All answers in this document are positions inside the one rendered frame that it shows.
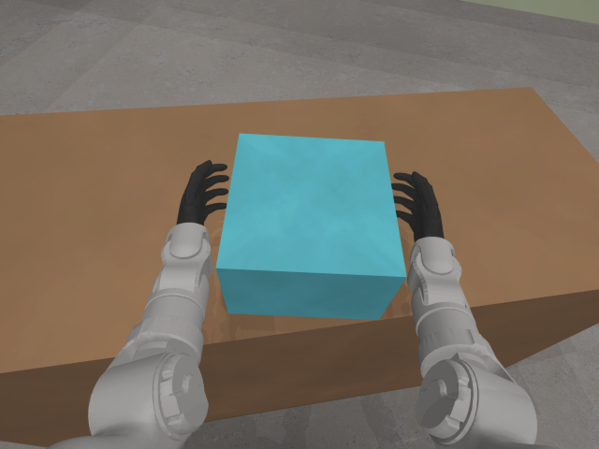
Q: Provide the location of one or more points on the left robot upper arm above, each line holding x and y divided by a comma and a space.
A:
152, 403

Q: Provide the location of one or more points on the robot right hand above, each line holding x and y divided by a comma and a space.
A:
425, 219

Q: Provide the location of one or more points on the robot right forearm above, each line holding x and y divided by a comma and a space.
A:
444, 323

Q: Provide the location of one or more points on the pedestal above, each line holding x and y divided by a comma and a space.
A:
87, 199

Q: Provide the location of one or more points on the carton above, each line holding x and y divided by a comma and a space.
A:
310, 229

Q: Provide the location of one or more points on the robot left forearm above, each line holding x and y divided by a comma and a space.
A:
176, 308

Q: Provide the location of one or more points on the right robot upper arm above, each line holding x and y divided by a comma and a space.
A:
462, 406

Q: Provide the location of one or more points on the robot left hand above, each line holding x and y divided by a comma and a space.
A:
193, 207

